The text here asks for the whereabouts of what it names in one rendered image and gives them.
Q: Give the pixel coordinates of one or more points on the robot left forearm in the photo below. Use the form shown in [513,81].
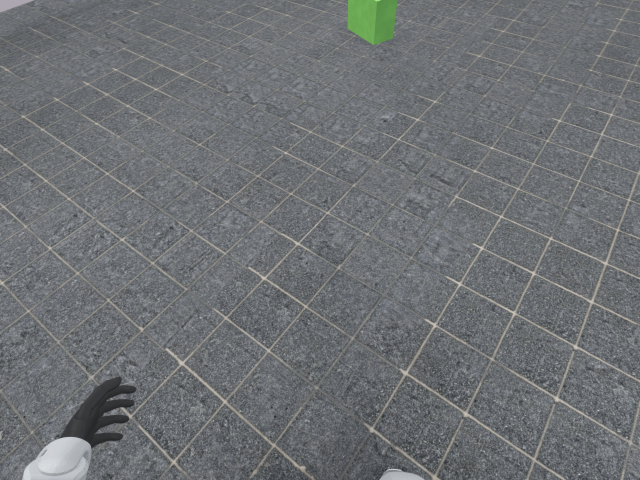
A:
[66,458]

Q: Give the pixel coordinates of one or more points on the carton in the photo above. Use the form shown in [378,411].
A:
[372,20]

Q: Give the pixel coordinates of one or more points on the robot left hand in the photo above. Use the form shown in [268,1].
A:
[87,420]

